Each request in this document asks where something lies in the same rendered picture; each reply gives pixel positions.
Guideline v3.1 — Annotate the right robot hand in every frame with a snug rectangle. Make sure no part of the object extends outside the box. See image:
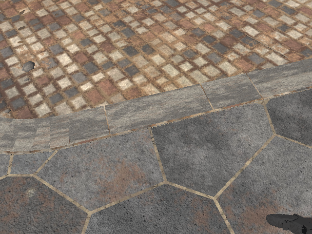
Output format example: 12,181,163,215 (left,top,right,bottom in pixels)
266,214,312,234

